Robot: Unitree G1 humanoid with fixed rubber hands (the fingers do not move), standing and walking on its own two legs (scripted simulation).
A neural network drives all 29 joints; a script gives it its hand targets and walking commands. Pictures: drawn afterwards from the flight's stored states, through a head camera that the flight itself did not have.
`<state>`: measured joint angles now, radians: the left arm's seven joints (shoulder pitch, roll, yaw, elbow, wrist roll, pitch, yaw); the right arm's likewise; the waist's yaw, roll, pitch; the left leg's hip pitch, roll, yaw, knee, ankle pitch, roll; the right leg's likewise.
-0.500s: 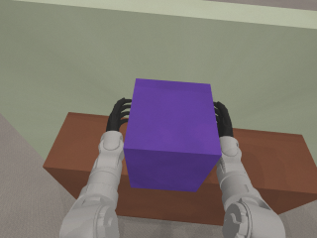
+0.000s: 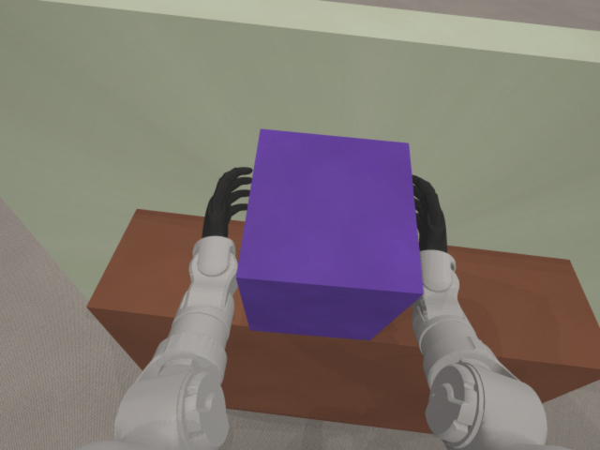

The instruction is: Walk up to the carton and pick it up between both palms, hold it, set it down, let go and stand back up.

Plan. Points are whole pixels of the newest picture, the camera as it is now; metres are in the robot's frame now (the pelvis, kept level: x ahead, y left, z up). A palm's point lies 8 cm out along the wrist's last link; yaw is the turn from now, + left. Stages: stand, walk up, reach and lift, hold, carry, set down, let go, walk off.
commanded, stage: reach and lift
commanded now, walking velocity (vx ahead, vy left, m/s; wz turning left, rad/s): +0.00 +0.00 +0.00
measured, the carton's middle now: (321, 246) +0.39 -0.01 +0.03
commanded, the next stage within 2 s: none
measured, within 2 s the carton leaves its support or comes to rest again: neither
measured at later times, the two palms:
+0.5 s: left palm (220, 217) +0.38 +0.13 +0.09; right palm (434, 230) +0.38 -0.16 +0.09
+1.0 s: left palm (190, 185) +0.36 +0.15 +0.16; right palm (439, 211) +0.36 -0.14 +0.16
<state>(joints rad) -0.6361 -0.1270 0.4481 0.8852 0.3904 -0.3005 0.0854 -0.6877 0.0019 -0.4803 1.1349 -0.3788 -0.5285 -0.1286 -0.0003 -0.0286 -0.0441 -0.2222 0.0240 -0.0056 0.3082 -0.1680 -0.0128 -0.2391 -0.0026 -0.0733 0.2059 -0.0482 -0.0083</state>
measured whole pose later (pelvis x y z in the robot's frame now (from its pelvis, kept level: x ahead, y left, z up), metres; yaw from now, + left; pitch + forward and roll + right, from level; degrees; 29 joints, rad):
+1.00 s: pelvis -0.01 +0.02 +0.00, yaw +1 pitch -9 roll -1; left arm -0.61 -0.09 0.27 0.26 0.33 0.52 0.02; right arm -0.66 -0.02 -0.13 0.69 0.08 0.10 -0.14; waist -0.09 -0.08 0.07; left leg 0.01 0.00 -0.01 0.36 -0.22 0.02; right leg 0.00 -0.03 -0.09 0.25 -0.10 0.02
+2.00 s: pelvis -0.01 +0.01 +0.00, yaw +1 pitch -9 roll -1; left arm -0.73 -0.06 0.33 0.23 0.34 0.69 -0.03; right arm -0.80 -0.05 -0.10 0.66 0.16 0.29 -0.19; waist -0.11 -0.06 0.04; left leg 0.02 0.01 -0.01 0.36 -0.21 0.01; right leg 0.00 -0.02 -0.08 0.26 -0.10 0.01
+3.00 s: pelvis -0.01 +0.00 +0.00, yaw +2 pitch -10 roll -1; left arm -0.81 -0.03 0.39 0.22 0.35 0.81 -0.07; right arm -0.91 -0.08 -0.07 0.66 0.22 0.43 -0.23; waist -0.08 -0.03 0.00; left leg 0.02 0.01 -0.02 0.35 -0.20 0.00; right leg 0.01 -0.01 -0.08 0.27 -0.11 0.00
